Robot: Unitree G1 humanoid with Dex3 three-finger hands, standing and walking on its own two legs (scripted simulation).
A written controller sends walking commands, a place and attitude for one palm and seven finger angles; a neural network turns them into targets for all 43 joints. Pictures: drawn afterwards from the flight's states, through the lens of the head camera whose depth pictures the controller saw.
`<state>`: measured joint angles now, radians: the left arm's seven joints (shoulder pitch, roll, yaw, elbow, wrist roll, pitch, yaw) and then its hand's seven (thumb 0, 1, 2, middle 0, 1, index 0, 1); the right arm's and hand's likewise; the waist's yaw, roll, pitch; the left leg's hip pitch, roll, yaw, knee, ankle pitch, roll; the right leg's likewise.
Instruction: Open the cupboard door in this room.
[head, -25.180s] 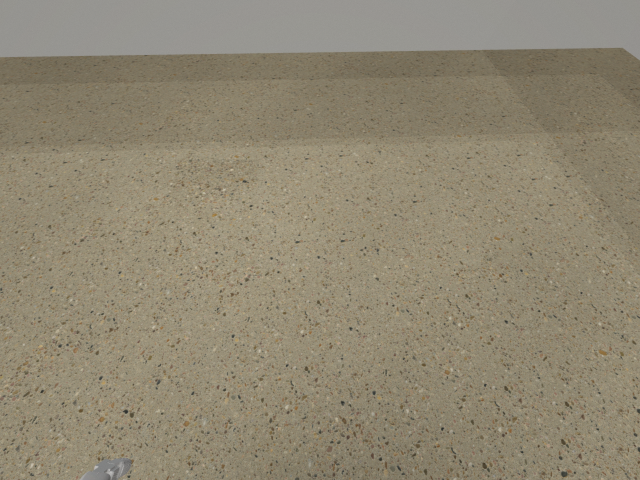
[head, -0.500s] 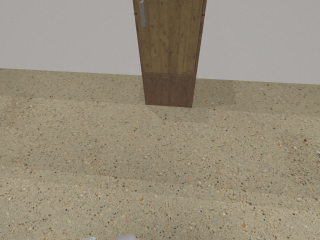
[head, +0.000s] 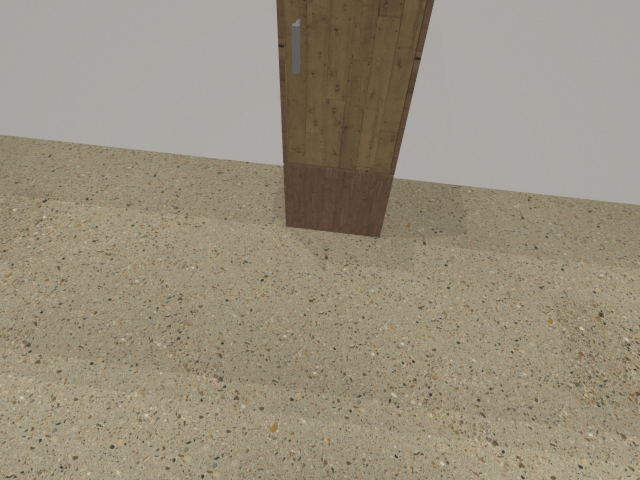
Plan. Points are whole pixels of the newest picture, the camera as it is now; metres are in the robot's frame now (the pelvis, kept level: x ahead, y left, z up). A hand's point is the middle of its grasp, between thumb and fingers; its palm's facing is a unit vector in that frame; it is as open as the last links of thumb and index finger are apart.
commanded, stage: stand and wait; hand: left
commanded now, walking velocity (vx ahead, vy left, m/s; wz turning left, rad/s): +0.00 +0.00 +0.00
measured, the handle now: (297, 46) +1.17 +0.15 +0.02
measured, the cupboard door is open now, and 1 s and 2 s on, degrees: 0 0 0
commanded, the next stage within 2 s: look at it before walking up in 0.18 s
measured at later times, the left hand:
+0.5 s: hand out of the picture +0.00 +0.16 -0.18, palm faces +0.01 -0.99 -0.17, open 7.4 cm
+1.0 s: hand out of the picture -0.01 +0.15 -0.19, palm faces +0.03 -0.99 -0.14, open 7.4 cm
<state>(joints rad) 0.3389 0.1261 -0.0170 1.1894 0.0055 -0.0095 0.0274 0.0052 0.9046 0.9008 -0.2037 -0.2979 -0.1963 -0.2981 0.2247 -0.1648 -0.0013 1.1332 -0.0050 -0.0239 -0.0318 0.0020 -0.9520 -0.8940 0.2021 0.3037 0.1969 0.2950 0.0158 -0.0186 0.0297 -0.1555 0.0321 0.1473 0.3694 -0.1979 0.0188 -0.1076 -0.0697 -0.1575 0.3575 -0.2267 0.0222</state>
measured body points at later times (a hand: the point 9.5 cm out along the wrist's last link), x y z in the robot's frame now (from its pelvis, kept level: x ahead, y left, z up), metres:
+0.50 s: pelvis +0.01 +0.00 +0.00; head +0.03 +0.01 +0.45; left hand +0.00 +0.21 -0.17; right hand -0.02 -0.19 -0.16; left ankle +0.00 +0.10 -0.75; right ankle -0.02 -0.12 -0.75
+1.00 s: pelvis +0.02 +0.00 +0.00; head +0.03 +0.01 +0.44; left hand -0.01 +0.20 -0.17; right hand +0.00 -0.21 -0.16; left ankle +0.00 +0.10 -0.75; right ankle -0.02 -0.12 -0.75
